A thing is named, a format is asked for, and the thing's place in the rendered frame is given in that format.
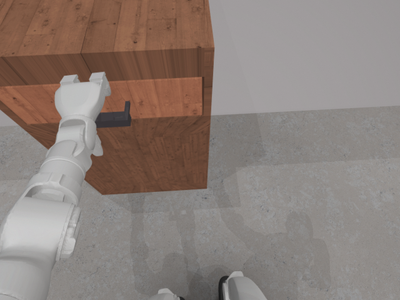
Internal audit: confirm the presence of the handle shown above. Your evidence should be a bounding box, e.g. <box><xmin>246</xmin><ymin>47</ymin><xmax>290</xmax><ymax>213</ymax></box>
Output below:
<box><xmin>95</xmin><ymin>101</ymin><xmax>131</xmax><ymax>128</ymax></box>

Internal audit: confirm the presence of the robot left forearm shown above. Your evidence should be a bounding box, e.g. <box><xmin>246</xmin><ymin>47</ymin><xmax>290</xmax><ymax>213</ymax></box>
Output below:
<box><xmin>0</xmin><ymin>115</ymin><xmax>96</xmax><ymax>252</ymax></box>

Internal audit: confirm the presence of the drawer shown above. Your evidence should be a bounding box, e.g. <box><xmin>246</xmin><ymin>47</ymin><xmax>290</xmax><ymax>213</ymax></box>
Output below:
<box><xmin>0</xmin><ymin>77</ymin><xmax>202</xmax><ymax>124</ymax></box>

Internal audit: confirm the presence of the cabinet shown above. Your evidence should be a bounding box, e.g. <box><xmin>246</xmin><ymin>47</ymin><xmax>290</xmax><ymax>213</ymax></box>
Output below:
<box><xmin>0</xmin><ymin>0</ymin><xmax>214</xmax><ymax>195</ymax></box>

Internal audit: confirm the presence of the robot left hand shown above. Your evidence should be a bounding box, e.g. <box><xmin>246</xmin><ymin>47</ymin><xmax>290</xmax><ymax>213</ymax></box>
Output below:
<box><xmin>54</xmin><ymin>72</ymin><xmax>111</xmax><ymax>156</ymax></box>

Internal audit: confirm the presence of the robot left shin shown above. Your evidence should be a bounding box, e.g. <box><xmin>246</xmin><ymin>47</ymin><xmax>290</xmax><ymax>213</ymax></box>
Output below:
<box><xmin>158</xmin><ymin>288</ymin><xmax>174</xmax><ymax>295</ymax></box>

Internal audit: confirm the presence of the robot right thigh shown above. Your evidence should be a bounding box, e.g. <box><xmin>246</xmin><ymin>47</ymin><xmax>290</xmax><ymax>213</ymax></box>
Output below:
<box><xmin>222</xmin><ymin>276</ymin><xmax>267</xmax><ymax>300</ymax></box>

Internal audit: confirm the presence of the left robot upper arm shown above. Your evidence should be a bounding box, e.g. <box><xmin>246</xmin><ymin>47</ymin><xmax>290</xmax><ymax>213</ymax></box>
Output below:
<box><xmin>0</xmin><ymin>197</ymin><xmax>81</xmax><ymax>300</ymax></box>

